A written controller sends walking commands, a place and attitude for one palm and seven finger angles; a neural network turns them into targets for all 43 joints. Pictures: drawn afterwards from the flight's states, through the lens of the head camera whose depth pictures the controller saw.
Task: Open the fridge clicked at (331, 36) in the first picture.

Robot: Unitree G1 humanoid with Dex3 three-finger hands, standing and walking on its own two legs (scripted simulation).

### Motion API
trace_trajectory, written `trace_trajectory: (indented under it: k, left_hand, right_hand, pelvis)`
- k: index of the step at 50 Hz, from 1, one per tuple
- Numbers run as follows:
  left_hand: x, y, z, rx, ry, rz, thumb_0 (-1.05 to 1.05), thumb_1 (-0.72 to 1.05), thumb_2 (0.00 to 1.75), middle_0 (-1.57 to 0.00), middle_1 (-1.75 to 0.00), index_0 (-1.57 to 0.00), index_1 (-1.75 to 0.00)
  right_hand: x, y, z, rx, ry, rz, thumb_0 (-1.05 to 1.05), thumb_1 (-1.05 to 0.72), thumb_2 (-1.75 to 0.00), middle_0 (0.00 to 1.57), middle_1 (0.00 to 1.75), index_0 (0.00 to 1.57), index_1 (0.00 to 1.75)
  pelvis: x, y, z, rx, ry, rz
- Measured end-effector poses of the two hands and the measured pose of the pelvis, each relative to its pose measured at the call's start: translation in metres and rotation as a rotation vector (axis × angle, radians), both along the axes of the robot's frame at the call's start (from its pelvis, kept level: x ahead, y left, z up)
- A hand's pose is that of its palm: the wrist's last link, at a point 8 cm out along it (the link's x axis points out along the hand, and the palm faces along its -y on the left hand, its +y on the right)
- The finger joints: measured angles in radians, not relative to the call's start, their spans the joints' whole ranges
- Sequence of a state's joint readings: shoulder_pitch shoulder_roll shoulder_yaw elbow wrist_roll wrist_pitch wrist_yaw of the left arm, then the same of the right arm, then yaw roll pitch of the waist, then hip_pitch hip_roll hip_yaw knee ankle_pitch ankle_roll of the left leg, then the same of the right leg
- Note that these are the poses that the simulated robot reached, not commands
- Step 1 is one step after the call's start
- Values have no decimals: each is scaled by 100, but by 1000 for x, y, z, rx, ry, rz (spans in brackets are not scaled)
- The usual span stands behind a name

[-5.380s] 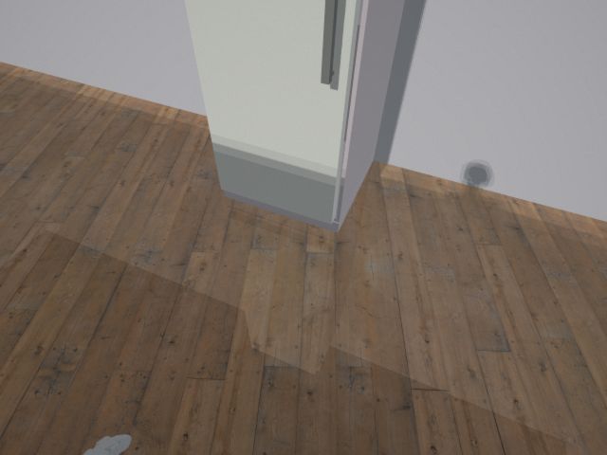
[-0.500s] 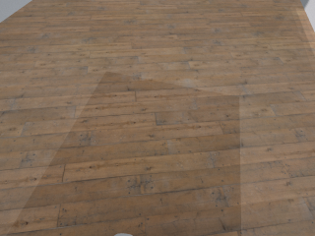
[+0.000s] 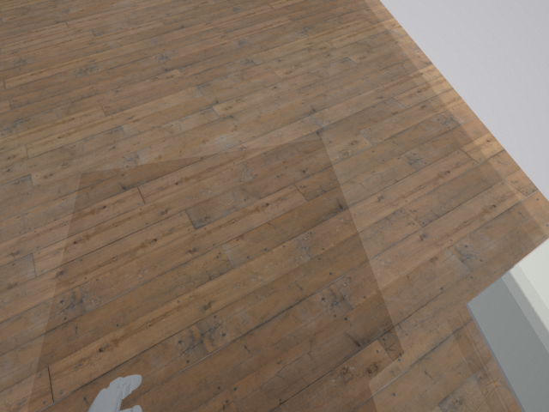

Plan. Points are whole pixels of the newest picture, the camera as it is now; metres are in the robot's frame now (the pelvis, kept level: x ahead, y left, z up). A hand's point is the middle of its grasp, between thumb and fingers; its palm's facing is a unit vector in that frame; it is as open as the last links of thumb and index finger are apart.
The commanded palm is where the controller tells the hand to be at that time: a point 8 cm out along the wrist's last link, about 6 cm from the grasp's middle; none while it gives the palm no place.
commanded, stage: turn to face it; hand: right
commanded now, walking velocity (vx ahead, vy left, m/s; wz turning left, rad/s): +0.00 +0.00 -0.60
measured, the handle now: out of the picture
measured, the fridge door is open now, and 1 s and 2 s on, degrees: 0 0 0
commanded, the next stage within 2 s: none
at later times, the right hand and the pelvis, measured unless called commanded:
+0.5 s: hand out of the picture +0.10 -0.21 -0.13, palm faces +0.24 +0.93 -0.29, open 7.3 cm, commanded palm none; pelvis +0.01 +0.02 +0.01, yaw -15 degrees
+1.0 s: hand out of the picture -0.11 -0.20 -0.18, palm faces +0.59 +0.76 -0.26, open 7.3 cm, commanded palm none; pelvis +0.00 -0.01 +0.00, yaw -35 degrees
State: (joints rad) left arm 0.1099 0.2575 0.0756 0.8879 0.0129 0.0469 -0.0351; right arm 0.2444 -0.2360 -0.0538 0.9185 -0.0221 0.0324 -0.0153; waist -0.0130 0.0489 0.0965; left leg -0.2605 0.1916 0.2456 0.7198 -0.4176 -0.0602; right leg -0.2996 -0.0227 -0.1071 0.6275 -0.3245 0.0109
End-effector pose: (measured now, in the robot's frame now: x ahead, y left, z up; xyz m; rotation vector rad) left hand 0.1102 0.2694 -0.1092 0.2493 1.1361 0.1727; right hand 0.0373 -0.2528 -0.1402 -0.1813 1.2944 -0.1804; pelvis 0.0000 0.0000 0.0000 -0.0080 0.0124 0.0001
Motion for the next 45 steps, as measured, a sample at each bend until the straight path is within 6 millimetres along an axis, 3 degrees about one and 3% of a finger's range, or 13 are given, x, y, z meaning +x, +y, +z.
trace_trajectory:
  k: [5,12,21,26,31,36,41,45]
  left_hand:
    - [15,-27,14,12,-26,-60,0,91,89,-20,-30,-20,-30]
    - [6,-45,14,-10,37,-98,0,91,89,-20,-30,-20,-30]
    - [-8,-29,-6,-50,122,-122,1,91,89,-20,-30,-20,-30]
    - [-1,-5,-26,-70,149,-143,1,91,89,-20,-30,-20,-30]
    - [18,4,-22,-70,165,-209,1,91,89,-20,-30,-20,-30]
    - [42,-1,-18,-58,173,-293,1,91,89,-20,-30,-20,-30]
    - [74,-28,-13,-33,160,-400,1,91,89,-19,-30,-19,-30]
    - [105,-69,-7,-14,106,-507,1,91,89,-19,-30,-19,-30]
  right_hand:
    - [-18,-31,3,-22,57,-68,0,-91,-89,20,30,20,30]
    - [1,-44,25,-38,-45,-110,0,-91,-89,20,30,20,30]
    - [40,-21,43,-65,-188,-138,0,-91,-89,20,30,20,30]
    - [42,5,50,-98,-253,-157,0,-91,-89,20,30,20,30]
    - [13,23,60,-104,-230,-234,0,-91,-89,21,30,21,30]
    - [-25,32,55,-93,-180,-329,0,-91,-89,21,30,21,30]
    - [-78,36,41,-68,-97,-440,0,-90,-89,21,30,21,30]
    - [-127,32,24,-40,-17,-535,0,-90,-89,21,30,21,30]
  pelvis:
    - [0,-12,8,20,0,-36]
    - [2,-18,20,36,6,-113]
    - [6,3,17,14,12,-218]
    - [10,24,9,1,9,-280]
    - [14,32,18,-28,-8,-362]
    - [16,34,20,-35,-17,-436]
    - [13,26,18,-28,-20,-504]
    - [8,13,12,-12,-18,-556]
